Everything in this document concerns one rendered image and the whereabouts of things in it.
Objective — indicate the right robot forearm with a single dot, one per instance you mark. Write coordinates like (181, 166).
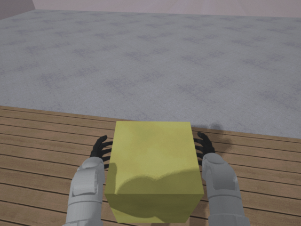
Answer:
(223, 193)

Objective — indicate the left robot hand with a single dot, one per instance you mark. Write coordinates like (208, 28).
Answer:
(98, 152)

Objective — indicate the right robot hand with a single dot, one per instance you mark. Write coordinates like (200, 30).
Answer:
(207, 146)

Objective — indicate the carton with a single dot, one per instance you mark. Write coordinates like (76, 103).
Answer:
(153, 174)

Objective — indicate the left robot forearm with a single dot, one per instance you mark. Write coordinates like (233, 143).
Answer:
(86, 194)

